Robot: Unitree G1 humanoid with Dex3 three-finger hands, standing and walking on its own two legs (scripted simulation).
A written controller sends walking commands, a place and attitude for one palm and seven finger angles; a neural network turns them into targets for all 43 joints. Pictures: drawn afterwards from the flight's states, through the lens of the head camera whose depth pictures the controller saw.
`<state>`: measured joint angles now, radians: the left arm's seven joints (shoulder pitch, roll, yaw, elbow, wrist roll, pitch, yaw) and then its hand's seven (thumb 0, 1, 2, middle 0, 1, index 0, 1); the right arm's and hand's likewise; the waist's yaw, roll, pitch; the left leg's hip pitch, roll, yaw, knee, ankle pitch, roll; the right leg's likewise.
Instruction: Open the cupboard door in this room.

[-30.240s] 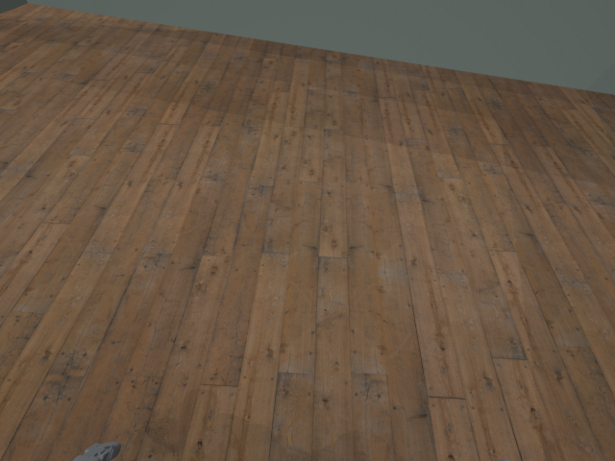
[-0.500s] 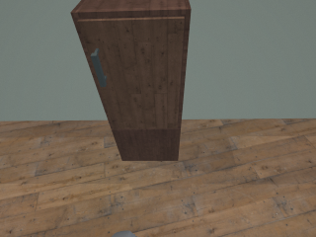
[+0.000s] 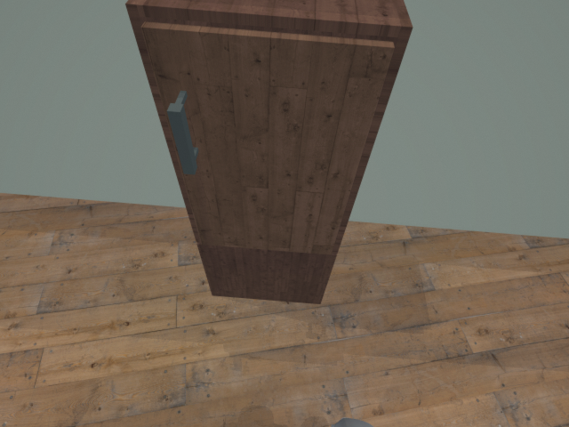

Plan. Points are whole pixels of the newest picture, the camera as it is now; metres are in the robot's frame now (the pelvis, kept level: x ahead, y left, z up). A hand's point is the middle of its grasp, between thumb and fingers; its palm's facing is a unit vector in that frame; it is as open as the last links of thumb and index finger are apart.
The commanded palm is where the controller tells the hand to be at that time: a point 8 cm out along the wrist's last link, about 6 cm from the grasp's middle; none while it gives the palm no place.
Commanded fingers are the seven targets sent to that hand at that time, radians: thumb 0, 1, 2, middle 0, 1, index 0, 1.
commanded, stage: come to a stop and stand still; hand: left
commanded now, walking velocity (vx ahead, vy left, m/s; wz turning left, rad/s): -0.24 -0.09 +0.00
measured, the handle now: (186, 134) +0.55 +0.23 +0.06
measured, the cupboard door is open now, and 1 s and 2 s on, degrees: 0 0 0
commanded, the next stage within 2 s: look again from close up in 1.72 s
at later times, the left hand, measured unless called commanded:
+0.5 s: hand out of the picture +0.04 +0.12 -0.14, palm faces +0.09 -0.95 -0.30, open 7.4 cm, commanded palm none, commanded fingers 0.00 0.90 0.90 -0.20 -0.30 -0.20 -0.30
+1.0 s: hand out of the picture -0.03 +0.18 -0.18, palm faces +0.07 -0.99 -0.16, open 7.4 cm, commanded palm none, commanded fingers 0.00 0.90 0.90 -0.20 -0.30 -0.20 -0.30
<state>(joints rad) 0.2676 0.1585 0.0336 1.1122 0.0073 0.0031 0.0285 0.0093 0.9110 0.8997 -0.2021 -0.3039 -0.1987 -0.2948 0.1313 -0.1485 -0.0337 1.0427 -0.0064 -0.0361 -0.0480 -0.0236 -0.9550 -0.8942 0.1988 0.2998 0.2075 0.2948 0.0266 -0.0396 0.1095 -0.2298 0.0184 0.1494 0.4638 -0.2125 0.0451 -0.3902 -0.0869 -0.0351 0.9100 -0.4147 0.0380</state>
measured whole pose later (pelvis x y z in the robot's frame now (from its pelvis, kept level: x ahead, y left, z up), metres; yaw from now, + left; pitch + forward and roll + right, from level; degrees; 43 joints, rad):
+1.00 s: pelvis -0.02 -0.01 +0.01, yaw +1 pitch +2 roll -1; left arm 0.30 0.23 0.07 1.10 0.03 0.04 -0.01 0.01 0.91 0.90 -0.20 -0.30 -0.20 -0.29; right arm 0.38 -0.08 0.00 1.10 -0.02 -0.02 -0.05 0.00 -0.91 -0.89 0.20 0.30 0.21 0.29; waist 0.00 -0.07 0.00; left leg -0.07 0.01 0.02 0.30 -0.27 0.01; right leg -0.48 -0.01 0.02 0.99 -0.28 0.04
